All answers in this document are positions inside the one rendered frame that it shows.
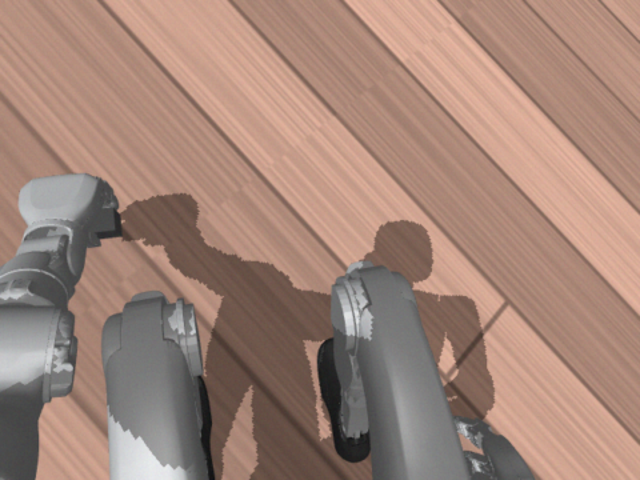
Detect left robot arm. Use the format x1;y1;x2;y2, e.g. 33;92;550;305
0;219;88;480

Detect left robot foot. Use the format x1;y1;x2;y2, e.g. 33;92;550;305
197;376;215;480

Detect right robot hand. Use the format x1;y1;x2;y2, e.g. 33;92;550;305
453;416;535;480

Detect small box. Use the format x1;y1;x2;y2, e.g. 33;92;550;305
89;207;122;239

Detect left robot hand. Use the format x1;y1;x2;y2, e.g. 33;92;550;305
18;173;119;248

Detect right robot foot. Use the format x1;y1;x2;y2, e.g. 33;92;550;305
317;338;371;463

